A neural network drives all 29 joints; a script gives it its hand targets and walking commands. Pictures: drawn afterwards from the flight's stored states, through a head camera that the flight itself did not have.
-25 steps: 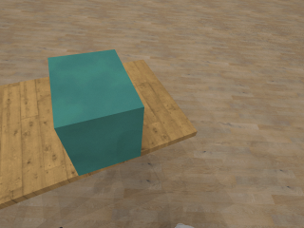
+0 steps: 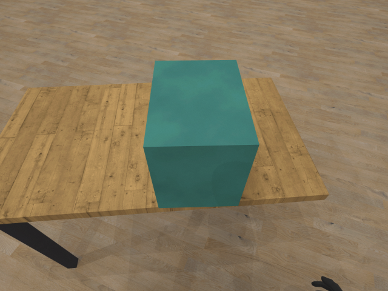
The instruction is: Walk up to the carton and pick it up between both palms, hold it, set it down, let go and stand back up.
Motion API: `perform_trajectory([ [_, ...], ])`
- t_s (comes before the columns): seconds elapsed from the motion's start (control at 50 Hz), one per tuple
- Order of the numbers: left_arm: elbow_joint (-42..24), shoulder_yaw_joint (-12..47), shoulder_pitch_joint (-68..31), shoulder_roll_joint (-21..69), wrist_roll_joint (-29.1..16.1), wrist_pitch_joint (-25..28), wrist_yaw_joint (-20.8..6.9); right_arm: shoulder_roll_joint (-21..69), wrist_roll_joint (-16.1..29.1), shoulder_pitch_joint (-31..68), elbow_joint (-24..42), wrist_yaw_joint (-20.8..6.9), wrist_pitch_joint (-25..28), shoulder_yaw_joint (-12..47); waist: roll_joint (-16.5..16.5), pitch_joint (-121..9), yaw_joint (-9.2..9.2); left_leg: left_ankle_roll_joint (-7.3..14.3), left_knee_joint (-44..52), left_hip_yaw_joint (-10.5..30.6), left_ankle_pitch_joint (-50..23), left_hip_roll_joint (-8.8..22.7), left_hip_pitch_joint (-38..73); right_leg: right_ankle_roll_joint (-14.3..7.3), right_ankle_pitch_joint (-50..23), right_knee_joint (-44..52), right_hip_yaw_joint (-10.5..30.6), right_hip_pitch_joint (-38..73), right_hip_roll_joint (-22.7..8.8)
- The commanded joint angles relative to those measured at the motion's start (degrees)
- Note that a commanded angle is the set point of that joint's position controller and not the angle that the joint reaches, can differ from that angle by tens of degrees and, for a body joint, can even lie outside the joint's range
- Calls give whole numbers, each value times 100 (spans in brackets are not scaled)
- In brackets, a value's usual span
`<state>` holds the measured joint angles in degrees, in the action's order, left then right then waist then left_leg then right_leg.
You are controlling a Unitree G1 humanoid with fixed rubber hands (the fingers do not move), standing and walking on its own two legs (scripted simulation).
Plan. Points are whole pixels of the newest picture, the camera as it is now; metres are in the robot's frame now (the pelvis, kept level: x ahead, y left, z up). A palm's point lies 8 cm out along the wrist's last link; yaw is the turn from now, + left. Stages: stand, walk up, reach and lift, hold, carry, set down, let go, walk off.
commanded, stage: walk up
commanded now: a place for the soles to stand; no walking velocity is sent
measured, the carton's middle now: (197, 134) +0.50 +0.03 +0.02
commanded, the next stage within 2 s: none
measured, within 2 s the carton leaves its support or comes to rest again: neither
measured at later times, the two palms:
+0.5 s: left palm out of the picture +0.11 +0.28 -0.06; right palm (330, 273) +0.20 -0.25 -0.07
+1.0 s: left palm out of the picture +0.06 +0.28 -0.08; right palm (324, 255) +0.23 -0.25 -0.06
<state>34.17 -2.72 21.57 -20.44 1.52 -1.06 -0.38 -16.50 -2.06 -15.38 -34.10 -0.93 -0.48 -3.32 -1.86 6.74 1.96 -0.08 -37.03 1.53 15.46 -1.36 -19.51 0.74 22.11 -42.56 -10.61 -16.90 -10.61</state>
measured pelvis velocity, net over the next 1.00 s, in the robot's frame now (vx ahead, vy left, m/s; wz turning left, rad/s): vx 0.03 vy -0.02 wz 0.24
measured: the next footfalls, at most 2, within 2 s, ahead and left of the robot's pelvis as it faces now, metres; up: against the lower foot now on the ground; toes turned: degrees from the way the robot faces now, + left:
right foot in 0.24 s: +0.08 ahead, -0.13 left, +0.00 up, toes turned +10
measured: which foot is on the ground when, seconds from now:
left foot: down 0.00-1.00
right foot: up 0.00-0.22, down 0.24-1.00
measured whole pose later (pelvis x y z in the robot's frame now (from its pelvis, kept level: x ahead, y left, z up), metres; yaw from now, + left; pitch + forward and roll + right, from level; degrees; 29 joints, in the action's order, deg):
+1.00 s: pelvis +0.03 -0.02 +0.00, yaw +14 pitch -2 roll -1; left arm 33.8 -1.5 17.6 -20.3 0.7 -1.6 -0.7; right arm -18.2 -0.3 -13.2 -32.4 -0.9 -0.8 -1.9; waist 0.2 2.6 1.2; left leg -0.9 -39.7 12.1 17.7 -4.5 -19.9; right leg 0.8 20.7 -37.2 -12.2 -14.0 -6.1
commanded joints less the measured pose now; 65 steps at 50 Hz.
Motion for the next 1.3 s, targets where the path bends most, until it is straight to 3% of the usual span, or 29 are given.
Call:
perform_trajectory([
  [0.0,-716,-46,-159,-404,-35,-159,34,-1306,70,-561,302,222,61,-374,910,-693,-534,1706,1775,3324,703,2050,582,-59,1660,-1668,921,-1220,398],
  [0.02,-734,-52,-178,-479,-86,-141,20,-1189,54,-510,249,251,66,-330,1066,-688,-569,1609,1728,2915,344,1703,756,-17,1473,-1611,997,-1451,468],
  [0.06,-568,-41,55,-387,-94,-42,50,-991,-5,-155,318,304,42,-213,1254,-562,-363,1241,1449,2149,-788,1297,654,11,1036,-1132,1038,-1256,410],
  [0.1,-471,-26,245,-342,-37,39,57,-862,7,13,340,261,11,-143,1469,-718,-296,1142,1188,1833,-1635,1079,521,74,821,-711,846,-806,568],
  [0.14,-466,-13,200,-277,-35,86,49,-814,20,147,370,221,-36,-116,1474,-843,-275,1070,989,1681,-1858,940,338,72,486,-186,693,-357,715],
  [0.2,-469,-56,230,-256,-26,160,36,-895,129,507,416,161,-96,-79,1102,-882,-2,670,486,1539,-1386,679,-360,-99,-982,1265,535,714,867],
  [0.22,-502,-82,215,-404,28,198,45,-777,191,402,438,124,-88,-31,800,-985,20,424,295,1524,-854,572,-724,-280,-1202,1418,981,1076,550],
  [0.24,-559,-151,1,-781,90,219,69,-506,259,183,519,81,-65,42,-23,-918,-88,108,-224,1109,-29,118,-1051,-608,-582,1896,2029,937,-321],
  [0.26,-516,-274,-232,-1089,-9,161,75,-553,207,38,462,102,-107,-19,-425,-741,-183,-3,-780,409,1018,-268,-344,-1126,390,2400,2546,-65,-1007],
  [0.28,-591,-203,-604,-890,-51,149,58,-654,83,-35,421,100,-117,-63,-430,-406,-351,-12,-919,439,982,-12,-14,-1266,470,2372,2583,-574,-1132],
  [0.32,-612,-81,-754,-677,-51,133,15,-658,165,8,389,51,7,-52,-353,-163,-333,53,24,536,117,33,84,-841,-445,2049,1609,-516,-515],
  [0.36,-630,-19,-552,-619,-142,142,-58,-754,68,144,473,40,128,-57,-428,-523,-243,198,438,1181,-1219,345,591,-458,-1148,1500,1014,-452,-169],
  [0.38,-654,-1,-481,-513,-202,126,-84,-925,109,253,472,40,140,-90,-222,-728,-119,276,381,1425,-1165,390,232,-364,-859,1403,762,-67,107],
  [0.44,-635,-45,-512,-606,-150,90,-60,-813,167,243,407,39,110,-57,-156,-807,-153,212,311,1088,-1026,170,64,-458,-786,1465,840,339,-40],
  [0.5,-657,-83,-530,-701,-114,70,-34,-833,172,197,436,43,89,-62,30,-766,-149,203,267,1033,-1044,100,25,-528,-698,1458,789,331,-137],
  [0.64,-657,-71,-532,-635,-121,29,-39,-1014,190,338,524,38,90,-102,546,-779,-105,441,807,1757,-750,302,-476,-334,-519,1021,606,705,266],
  [0.7,-607,-81,-451,-641,-101,56,-31,-1018,184,381,537,42,73,-96,637,-805,-93,447,858,1796,-709,267,-548,-328,-524,1069,638,835,284],
  [0.78,-548,-107,-403,-717,-89,92,-22,-976,177,360,553,32,53,-88,530,-831,-115,368,613,1546,-858,124,-432,-408,-586,1243,656,798,135],
  [0.92,-500,-143,-491,-859,-77,28,-9,-926,175,208,611,20,52,-106,39,-697,-176,238,71,1055,-936,-42,-172,-625,-450,1541,616,442,-278],
  [0.98,-521,-119,-528,-777,-98,-17,-25,-1040,186,203,617,33,63,-135,227,-604,-154,340,396,1400,-903,69,-345,-490,-327,1224,450,479,-2],
  [1.06,-496,-94,-295,-610,-91,-19,-29,-1191,173,313,613,61,53,-161,677,-611,-35,613,1149,2363,-206,328,-913,-278,-69,834,560,929,495],
  [1.14,-436,-138,-196,-733,-57,85,-3,-1013,153,301,594,54,28,-102,578,-679,-19,389,813,1804,-446,72,-838,-409,-293,1257,720,1057,211],
  [1.22,-370,-178,-321,-943,-31,88,23,-802,120,94,630,25,35,-101,-62,-670,-105,140,-300,801,-806,-161,-249,-858,-761,1765,897,611,-656],
  [1.24,-379,-169,-407,-946,-40,67,21,-802,117,2,640,20,46,-111,-196,-677,-153,137,-346,757,-742,-115,-112,-914,-902,1745,784,472,-727],
  [1.28,-394,-150,-520,-910,-53,8,9,-870,140,-28,673,19,64,-155,-205,-627,-165,198,-190,910,-801,-42,91,-828,-662,1615,565,151,-559],
])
